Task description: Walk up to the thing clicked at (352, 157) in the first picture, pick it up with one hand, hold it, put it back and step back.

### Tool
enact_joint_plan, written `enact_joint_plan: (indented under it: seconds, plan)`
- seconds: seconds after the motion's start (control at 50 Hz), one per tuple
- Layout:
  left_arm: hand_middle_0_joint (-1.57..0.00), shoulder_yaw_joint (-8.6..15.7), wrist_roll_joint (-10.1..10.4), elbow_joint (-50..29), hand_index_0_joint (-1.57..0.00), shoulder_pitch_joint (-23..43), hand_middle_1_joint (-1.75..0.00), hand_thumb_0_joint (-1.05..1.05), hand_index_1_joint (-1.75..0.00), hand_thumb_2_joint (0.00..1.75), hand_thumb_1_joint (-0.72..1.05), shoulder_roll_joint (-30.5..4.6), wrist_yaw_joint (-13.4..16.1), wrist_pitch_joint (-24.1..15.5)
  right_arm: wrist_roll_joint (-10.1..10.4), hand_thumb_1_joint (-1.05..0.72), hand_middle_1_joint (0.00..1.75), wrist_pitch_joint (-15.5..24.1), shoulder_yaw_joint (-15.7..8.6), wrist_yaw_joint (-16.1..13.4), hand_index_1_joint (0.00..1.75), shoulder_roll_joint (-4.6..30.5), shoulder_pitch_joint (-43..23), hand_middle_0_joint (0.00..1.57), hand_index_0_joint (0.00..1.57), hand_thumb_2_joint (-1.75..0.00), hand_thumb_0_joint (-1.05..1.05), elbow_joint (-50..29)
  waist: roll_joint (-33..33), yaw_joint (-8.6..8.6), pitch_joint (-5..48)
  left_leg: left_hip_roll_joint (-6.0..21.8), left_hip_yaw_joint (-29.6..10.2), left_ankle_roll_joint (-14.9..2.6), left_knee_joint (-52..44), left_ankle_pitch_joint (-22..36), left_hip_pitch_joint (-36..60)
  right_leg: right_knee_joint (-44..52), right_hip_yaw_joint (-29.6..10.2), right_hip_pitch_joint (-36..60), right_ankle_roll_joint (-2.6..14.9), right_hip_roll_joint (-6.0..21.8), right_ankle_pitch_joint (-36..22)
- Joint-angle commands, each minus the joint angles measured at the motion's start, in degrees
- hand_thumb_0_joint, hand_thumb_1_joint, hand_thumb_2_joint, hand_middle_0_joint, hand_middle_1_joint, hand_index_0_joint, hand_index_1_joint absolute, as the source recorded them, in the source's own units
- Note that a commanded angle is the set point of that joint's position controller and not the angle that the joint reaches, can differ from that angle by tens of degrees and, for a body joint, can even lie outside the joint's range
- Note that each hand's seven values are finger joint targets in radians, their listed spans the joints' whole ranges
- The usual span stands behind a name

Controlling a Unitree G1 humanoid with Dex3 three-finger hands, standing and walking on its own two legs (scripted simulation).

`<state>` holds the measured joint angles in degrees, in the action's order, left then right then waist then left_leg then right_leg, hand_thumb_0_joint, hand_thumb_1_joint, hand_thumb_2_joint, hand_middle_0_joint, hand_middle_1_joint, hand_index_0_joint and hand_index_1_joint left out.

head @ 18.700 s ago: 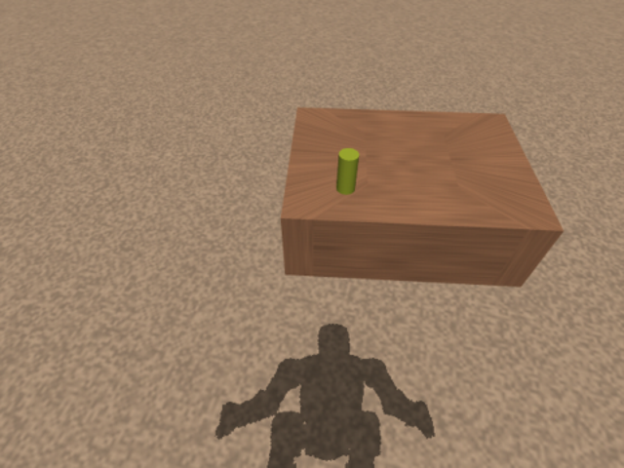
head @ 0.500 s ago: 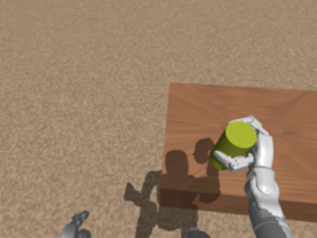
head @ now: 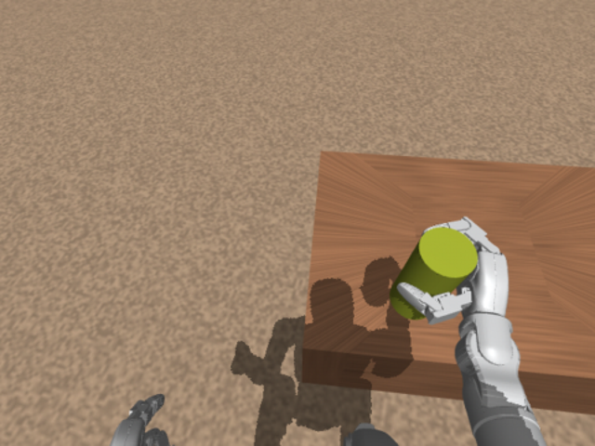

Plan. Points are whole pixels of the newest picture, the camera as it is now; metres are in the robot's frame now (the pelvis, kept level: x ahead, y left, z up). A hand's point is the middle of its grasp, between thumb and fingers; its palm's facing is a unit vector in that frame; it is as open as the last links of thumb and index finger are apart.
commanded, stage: crouch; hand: right
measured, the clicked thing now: (427, 278) +0.33 -0.16 +0.03
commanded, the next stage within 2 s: lower in 1.36 s
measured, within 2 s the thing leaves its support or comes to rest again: neither
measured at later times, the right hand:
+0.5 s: hand (424, 273) +0.40 -0.20 -0.08, palm faces +0.23 +0.97 -0.01, open 10.0 cm
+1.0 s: hand (416, 276) +0.45 -0.22 -0.18, palm faces +0.22 +0.98 +0.00, open 10.0 cm
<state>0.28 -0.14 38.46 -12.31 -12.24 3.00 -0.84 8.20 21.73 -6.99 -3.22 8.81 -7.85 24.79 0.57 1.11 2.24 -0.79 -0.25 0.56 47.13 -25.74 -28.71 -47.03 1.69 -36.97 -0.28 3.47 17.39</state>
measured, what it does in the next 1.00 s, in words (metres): lowers itself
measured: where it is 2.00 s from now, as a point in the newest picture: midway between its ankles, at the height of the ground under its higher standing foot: outside the picture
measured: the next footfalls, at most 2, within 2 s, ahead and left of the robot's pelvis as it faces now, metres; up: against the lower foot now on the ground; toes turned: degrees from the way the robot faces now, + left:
none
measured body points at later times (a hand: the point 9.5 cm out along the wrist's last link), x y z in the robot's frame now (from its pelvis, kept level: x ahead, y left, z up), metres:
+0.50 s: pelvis -0.02 +0.00 -0.08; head +0.11 -0.02 +0.35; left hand +0.10 +0.27 -0.20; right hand +0.38 -0.25 -0.07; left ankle -0.02 +0.13 -0.70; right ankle +0.06 -0.12 -0.70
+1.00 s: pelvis -0.04 +0.00 -0.17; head +0.15 -0.03 +0.24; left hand +0.05 +0.27 -0.29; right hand +0.43 -0.27 -0.17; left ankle -0.02 +0.13 -0.70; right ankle +0.06 -0.12 -0.70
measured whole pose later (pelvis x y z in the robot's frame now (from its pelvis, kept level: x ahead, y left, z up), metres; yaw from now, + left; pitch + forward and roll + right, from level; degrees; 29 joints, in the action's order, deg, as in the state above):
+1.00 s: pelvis -0.04 +0.00 -0.17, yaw +4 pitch +33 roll +5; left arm -1.0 -4.3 39.9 -9.7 -13.7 -1.1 0.9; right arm 6.7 34.8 -26.9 6.5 24.7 -41.2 59.1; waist 0.2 6.5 9.9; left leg -3.6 2.6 0.2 92.8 -40.2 -85.6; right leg -91.9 -3.2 -95.9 -0.3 6.1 29.3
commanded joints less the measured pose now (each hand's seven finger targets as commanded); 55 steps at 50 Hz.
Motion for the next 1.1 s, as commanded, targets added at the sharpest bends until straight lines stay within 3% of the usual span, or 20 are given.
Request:
enact_joint_plan:
  seconds: [0.0, 0.12, 0.14, 0.18, 0.26, 0.34, 0.4, 0.52, 0.62, 0.66, 0.72, 0.76, 0.8, 0.84, 0.88, 0.92, 0.94, 1.0, 1.04, 1.08]
  plan:
    - [-0.18, 2.34, -0.28, -7.2, -0.18, 2.6, -0.3, 0.0, -0.31, 0.93, 0.89, -7.24, 0.51, -2.61, 1.14, -0.2, 1.43, 5.49, -4.25, -0.49, 1.43, 7.51, -15.74, 1.33, 1.36, -1.27, 0.0, -14.49, 1.07, -0.44, 15.78, -0.72, 0.68, -0.68, -8.45, 12.2, -1.25, 5.59, -0.94, 14.89, 0.97, -1.35, -4.83]
    - [-0.19, 2.49, -0.79, -5.66, -0.18, 1.26, -0.3, 0.0, -0.3, 0.93, 0.89, -7.0, 0.4, -2.47, 0.78, -0.15, 1.42, 7.6, -5.0, -0.07, 1.42, 7.41, -18.95, 1.31, 1.34, -1.26, 0.0, -6.72, -1.98, 1.56, 14.65, -0.09, -0.75, 0.04, -5.85, 14.44, -5.72, 1.49, -0.8, 10.07, 1.78, -1.21, -5.98]
    - [-0.19, 3.25, -0.99, -5.16, -0.18, 0.62, -0.3, 0.0, -0.3, 0.92, 0.89, -7.99, 0.3, -2.64, 0.38, -0.15, 1.43, 7.58, -3.44, 0.61, 1.43, 5.42, -17.51, 1.31, 1.34, -1.27, 0.0, -2.01, -3.28, 2.34, 14.51, -0.33, -0.37, -0.09, -4.71, 13.32, -7.73, 0.71, -1.17, 9.43, 1.8, -1.06, -4.99]
    - [-0.19, 3.02, -1.32, -4.7, -0.18, 0.29, -0.3, 0.0, -0.3, 0.92, 0.89, -7.65, 0.0, -2.65, 0.03, -0.14, 1.44, 9.66, -5.13, 0.93, 1.44, 8.81, -25.05, 1.31, 1.35, -1.28, 0.0, -5.16, -0.1, 2.28, 17.33, -0.16, -0.75, -0.31, -2.42, 13.29, -10.78, -1.36, -1.5, 9.02, 1.69, -0.9, -5.72]
    - [-0.19, 3.21, -1.83, -4.55, -0.19, 0.59, -0.3, 0.0, -0.3, 0.92, 0.89, -8.24, -0.74, -3.29, 0.43, -0.12, 1.43, 12.66, -7.25, 1.9, 1.43, 9.01, -28.52, 1.3, 1.34, -1.28, 0.0, 3.71, -0.16, 3.08, 19.55, -0.83, 0.02, -0.69, 3.56, 9.14, -18.67, -6.41, -2.65, 3.09, 1.42, -0.75, -2.37]
    - [-0.19, 3.08, -2.56, -4.45, -0.19, 0.13, -0.3, 0.0, -0.31, 0.92, 0.89, -9.04, -1.4, -3.45, 0.18, -0.16, 1.44, 16.86, -11.69, 2.6, 1.44, 14.27, -32.58, 1.31, 1.34, -1.29, 0.0, 9.8, 1.58, 2.8, 23.73, -1.47, 0.36, -1.11, 10.42, 3.8, -27.51, -12.78, -3.43, -4.25, 1.02, -0.55, 1.63]
    - [-0.19, 2.87, -3.07, -4.73, -0.19, -1.35, -0.3, 0.0, -0.3, 0.92, 0.89, -9.97, -1.58, -3.48, 0.32, -0.15, 1.47, 19.64, -14.56, 3.87, 1.47, 19.62, -39.52, 1.33, 1.37, -1.32, 0.0, 8.43, 4.52, 2.72, 34.29, -1.79, 0.47, -0.96, 15.77, 7.12, -30.99, -19.38, -3.8, -4.53, 1.23, -0.44, -3.88]
    - [-0.19, 2.89, -3.5, -3.93, -0.18, -3.41, -0.29, 0.0, -0.31, 0.93, 0.87, -12.03, -1.88, -1.81, 1.1, -0.21, 1.45, 19.76, -16.96, 7.97, 1.45, 22.96, -46.64, 1.33, 1.36, -1.31, 0.0, 13.85, 8.42, 3.58, 40.99, -2.59, 1.55, -1.44, 22.24, 8.01, -39.96, -26.22, -5.38, -6.6, 1.52, 0.33, -7.97]
    - [-0.2, 2.06, -3.28, -4.3, -0.19, -3.48, -0.3, 0.0, -0.31, 0.93, 0.87, -11.8, -2.72, -0.84, 1.34, -0.19, 1.44, 17.28, -17.95, 10.02, 1.44, 22.71, -45.01, 1.32, 1.35, -1.29, 0.0, 19.47, 6.1, 4.0, 41.65, -2.93, 2.2, -1.48, 24.53, 8.79, -41.84, -29.77, -6.0, -10.79, 2.12, 0.27, -7.94]
    - [-0.2, 2.19, -3.24, -4.2, -0.19, -4.53, -0.3, 0.0, -0.31, 0.93, 0.88, -12.38, -2.83, -0.35, 0.98, -0.18, 1.44, 16.91, -20.24, 10.01, 1.44, 26.62, -48.72, 1.33, 1.36, -1.3, 0.0, 17.51, 6.91, 3.99, 44.62, -3.04, 2.29, -1.57, 25.48, 9.43, -42.11, -31.01, -6.26, -10.35, 2.2, 0.33, -8.9]
    - [-0.2, 2.5, -3.43, -2.95, -0.19, -4.61, -0.3, 0.0, -0.31, 0.93, 0.88, -12.17, -3.22, -0.09, 1.19, -0.2, 1.43, 16.37, -19.03, 10.1, 1.43, 23.67, -46.73, 1.33, 1.35, -1.29, 0.0, 20.76, 5.75, 4.46, 41.23, -3.32, 2.81, -1.81, 27.55, 7.46, -44.93, -32.55, -6.29, -15.09, 2.16, 0.34, -6.4]
    - [-0.2, 2.66, -3.61, -2.14, -0.19, -5.02, -0.3, 0.0, -0.31, 0.93, 0.88, -12.2, -3.34, -0.08, 0.95, -0.21, 1.45, 17.53, -21.52, 9.56, 1.46, 27.93, -50.58, 1.34, 1.37, -1.31, 0.0, 16.26, 7.36, 3.46, 43.36, -3.35, 2.69, -2.05, 28.79, 7.13, -46.41, -33.76, -6.22, -15.85, 2.12, 0.39, -6.07]
    - [-0.2, 2.12, -3.85, -2.48, -0.19, -4.31, -0.3, 0.0, -0.3, 0.92, 0.88, -12.3, -3.44, 0.16, 0.13, -0.21, 1.47, 17.43, -22.41, 9.17, 1.47, 29.44, -48.7, 1.35, 1.38, -1.32, 0.0, 20.88, 7.09, 3.65, 41.4, -3.44, 2.57, -1.93, 29.8, 5.98, -47.98, -35.23, -6.12, -18.64, 2.35, 0.44, -4.64]
    - [-0.2, 2.51, -4.24, -1.47, -0.19, -5.25, -0.3, 0.0, -0.31, 0.93, 0.88, -12.09, -3.46, 0.22, -0.15, -0.21, 1.48, 18.03, -21.65, 9.17, 1.48, 28.17, -51.62, 1.35, 1.38, -1.34, 0.0, 19.89, 7.1, 4.82, 41.96, -3.42, 2.79, -2.05, 31.29, 6.66, -49.42, -36.14, -6.46, -19.52, 2.33, 0.65, -4.94]
    - [-0.2, 2.36, -4.3, -1.7, -0.19, -4.71, -0.3, 0.0, -0.31, 0.93, 0.88, -12.21, -3.49, 0.45, -0.54, -0.22, 1.49, 18.55, -22.55, 9.34, 1.49, 30.7, -55.44, 1.36, 1.39, -1.35, 0.0, 17.63, 8.94, 4.79, 42.86, -3.41, 2.68, -2.28, 31.96, 4.24, -51.6, -36.27, -6.95, -19.37, 2.14, 0.77, -2.69]
    - [-0.2, 2.36, -4.35, -1.96, -0.19, -4.35, -0.3, 0.0, -0.31, 0.93, 0.87, -12.19, -3.41, 0.74, -0.95, -0.19, 1.48, 18.21, -21.48, 9.64, 1.48, 30.22, -56.2, 1.34, 1.38, -1.34, 0.0, 18.91, 10.67, 5.3, 42.23, -3.39, 2.62, -2.51, 32.33, 1.26, -53.36, -36.17, -7.06, -20.32, 1.94, 0.8, 0.82]
    - [-0.2, 1.94, -4.31, -2.18, -0.19, -3.94, -0.3, 0.0, -0.31, 0.93, 0.87, -11.94, -3.57, 0.54, -1.08, -0.18, 1.48, 17.2, -18.89, 10.4, 1.48, 25.39, -52.72, 1.34, 1.38, -1.34, 0.0, 26.18, 8.41, 6.69, 39.79, -3.46, 3.09, -2.42, 32.7, -0.66, -55.05, -36.25, -7.81, -22.22, 1.96, 0.89, 3.38]
    - [-0.2, 2.98, -4.58, -1.84, -0.19, -5.26, -0.3, 0.0, -0.31, 0.93, 0.87, -13.97, -3.18, 0.72, -1.47, -0.15, 1.48, 17.27, -23.08, 10.05, 1.48, 34.55, -58.9, 1.33, 1.37, -1.34, 0.0, 18.79, 11.91, 4.83, 46.06, -3.53, 2.65, -2.63, 34.05, -0.21, -55.16, -38.22, -7.35, -20.78, 1.77, 0.95, 2.04]
    - [-0.2, 2.36, -4.56, -2.27, -0.19, -4.33, -0.3, 0.0, -0.31, 0.92, 0.88, -13.06, -3.37, 0.73, -0.94, -0.14, 1.47, 15.88, -20.56, 10.35, 1.47, 29.41, -57.05, 1.31, 1.35, -1.33, 0.0, 23.74, 10.6, 5.98, 42.39, -3.58, 3.08, -2.56, 34.24, -2.59, -56.91, -38.39, -7.65, -23.42, 1.67, 1.06, 5.41]
    - [-0.2, 2.39, -4.42, -1.78, -0.19, -5.04, -0.29, 0.0, -0.3, 0.92, 0.87, -13.14, -3.26, 0.7, -0.73, -0.11, 1.46, 15.73, -22.36, 9.93, 1.46, 31.84, -57.73, 1.31, 1.35, -1.32, 0.0, 23.72, 9.89, 5.46, 43.72, -3.64, 2.93, -2.45, 34.97, -0.67, -56.01, -39.63, -7.39, -24.82, 1.88, 1.11, 3.9]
